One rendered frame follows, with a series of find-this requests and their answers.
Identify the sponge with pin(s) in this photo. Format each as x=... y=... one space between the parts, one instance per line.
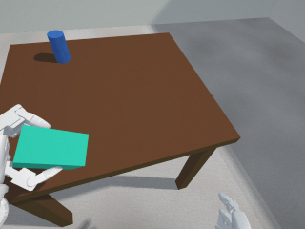
x=45 y=148

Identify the left robot hand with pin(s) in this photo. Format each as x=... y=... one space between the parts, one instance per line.
x=11 y=123

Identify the right robot hand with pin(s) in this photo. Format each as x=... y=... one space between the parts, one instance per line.
x=237 y=219

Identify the robot left forearm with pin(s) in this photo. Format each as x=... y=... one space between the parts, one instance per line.
x=4 y=205

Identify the table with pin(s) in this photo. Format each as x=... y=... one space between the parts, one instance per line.
x=137 y=97

